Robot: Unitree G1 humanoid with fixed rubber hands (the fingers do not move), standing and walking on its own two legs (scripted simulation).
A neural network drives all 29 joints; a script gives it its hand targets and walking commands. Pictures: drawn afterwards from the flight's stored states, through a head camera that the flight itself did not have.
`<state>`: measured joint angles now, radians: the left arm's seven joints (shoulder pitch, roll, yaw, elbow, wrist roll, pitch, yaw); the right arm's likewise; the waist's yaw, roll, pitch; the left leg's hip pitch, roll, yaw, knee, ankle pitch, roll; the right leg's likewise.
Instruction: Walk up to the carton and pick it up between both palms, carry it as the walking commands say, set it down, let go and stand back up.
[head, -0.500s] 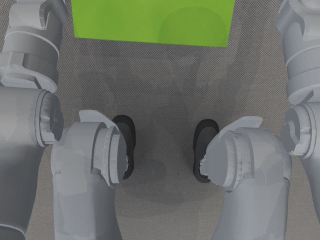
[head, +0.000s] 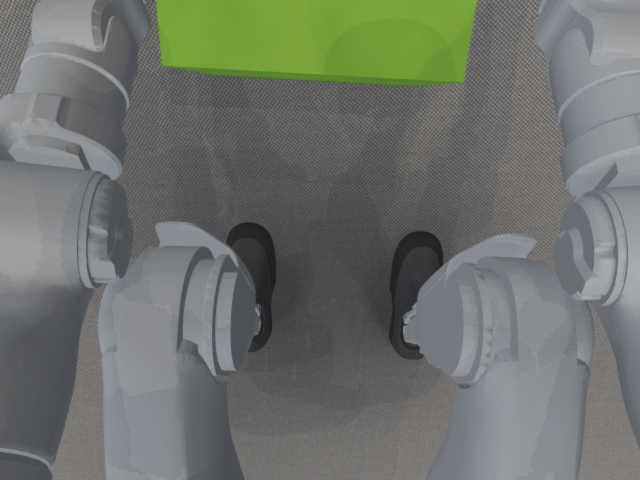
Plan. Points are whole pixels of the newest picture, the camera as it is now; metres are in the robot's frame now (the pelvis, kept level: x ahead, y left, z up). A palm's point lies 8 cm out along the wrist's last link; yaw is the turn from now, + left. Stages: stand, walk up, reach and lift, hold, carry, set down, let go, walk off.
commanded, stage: reach and lift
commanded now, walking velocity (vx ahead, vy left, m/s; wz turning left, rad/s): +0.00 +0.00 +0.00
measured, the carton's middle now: out of the picture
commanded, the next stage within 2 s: none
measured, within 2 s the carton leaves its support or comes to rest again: leaves its support in 1.02 s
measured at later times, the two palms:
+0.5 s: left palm out of the picture +0.54 +0.20 -0.20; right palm out of the picture +0.55 -0.15 -0.20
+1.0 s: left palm out of the picture +0.54 +0.19 -0.20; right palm out of the picture +0.55 -0.15 -0.18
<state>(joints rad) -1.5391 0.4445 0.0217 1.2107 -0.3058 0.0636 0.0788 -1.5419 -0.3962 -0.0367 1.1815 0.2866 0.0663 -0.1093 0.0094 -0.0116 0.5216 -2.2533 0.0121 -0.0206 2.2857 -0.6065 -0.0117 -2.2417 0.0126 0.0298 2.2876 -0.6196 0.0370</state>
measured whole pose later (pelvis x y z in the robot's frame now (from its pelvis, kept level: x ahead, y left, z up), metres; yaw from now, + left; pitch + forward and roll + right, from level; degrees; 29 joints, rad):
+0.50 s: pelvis +0.00 +0.00 +0.00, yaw +1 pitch +33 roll +0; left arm -1.57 0.42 -0.05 1.26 -0.35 0.04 0.10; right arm -1.59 -0.35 -0.04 1.23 0.26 0.04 -0.14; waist 0.01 0.00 0.52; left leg -2.25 0.00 -0.02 2.27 -0.60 -0.01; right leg -2.24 0.01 0.03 2.28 -0.62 0.04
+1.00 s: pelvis +0.00 +0.00 +0.00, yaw +0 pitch +31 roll -1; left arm -1.53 0.43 -0.04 1.16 -0.34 0.14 0.11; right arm -1.54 -0.34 -0.06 1.12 0.23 0.16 -0.13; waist -0.01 -0.02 0.52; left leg -2.23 0.00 -0.03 2.30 -0.61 -0.02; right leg -2.22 0.03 0.03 2.30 -0.63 0.04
